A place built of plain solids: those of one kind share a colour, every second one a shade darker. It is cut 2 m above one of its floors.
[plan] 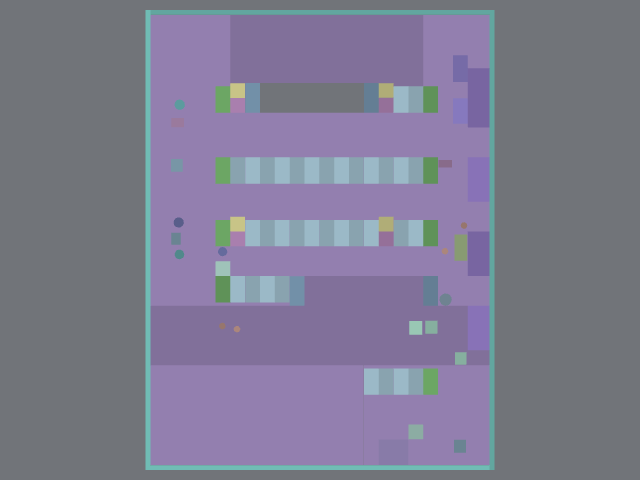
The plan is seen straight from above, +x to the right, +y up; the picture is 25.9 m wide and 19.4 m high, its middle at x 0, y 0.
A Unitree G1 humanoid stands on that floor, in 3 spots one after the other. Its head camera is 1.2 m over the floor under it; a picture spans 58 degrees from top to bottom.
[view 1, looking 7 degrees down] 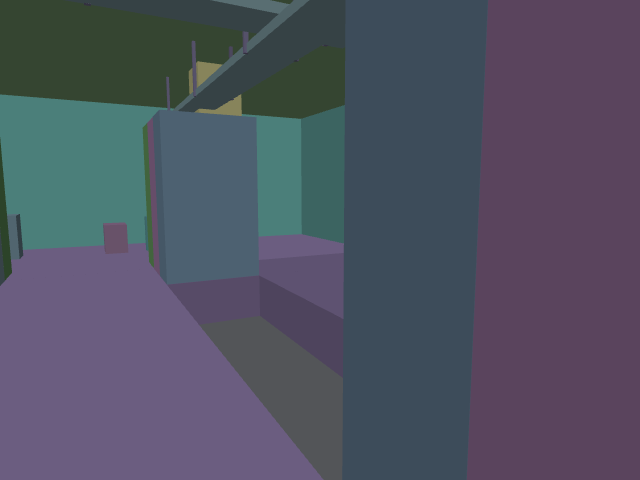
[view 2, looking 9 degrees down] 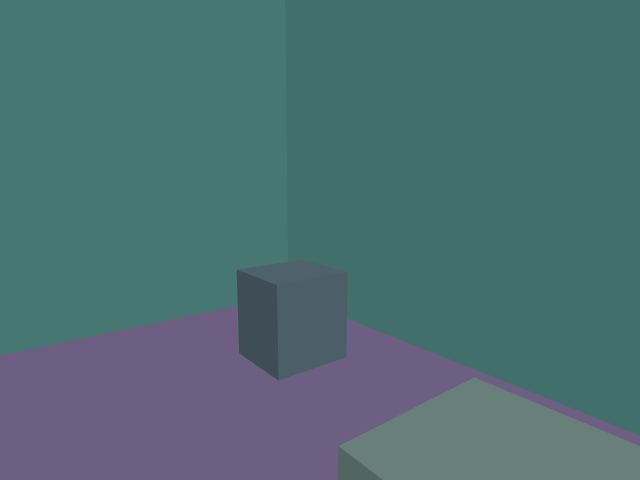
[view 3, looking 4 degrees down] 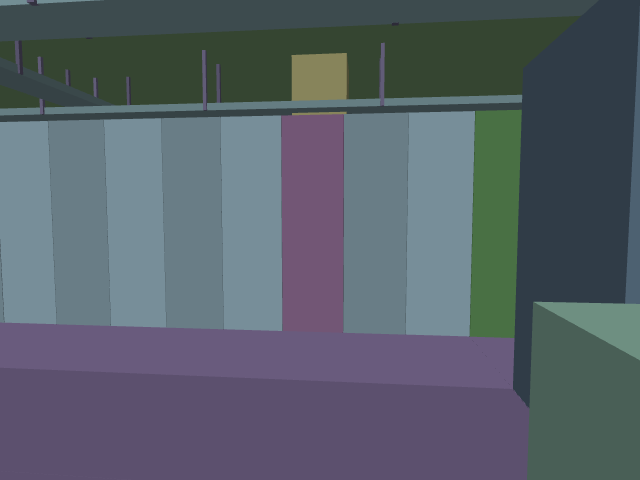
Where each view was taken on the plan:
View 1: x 3.08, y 4.35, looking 152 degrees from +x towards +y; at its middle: floor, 9.84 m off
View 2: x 3.42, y -6.81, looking -38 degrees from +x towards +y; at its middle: wall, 3.76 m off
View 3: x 3.18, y -4.41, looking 96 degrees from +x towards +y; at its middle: blank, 4.19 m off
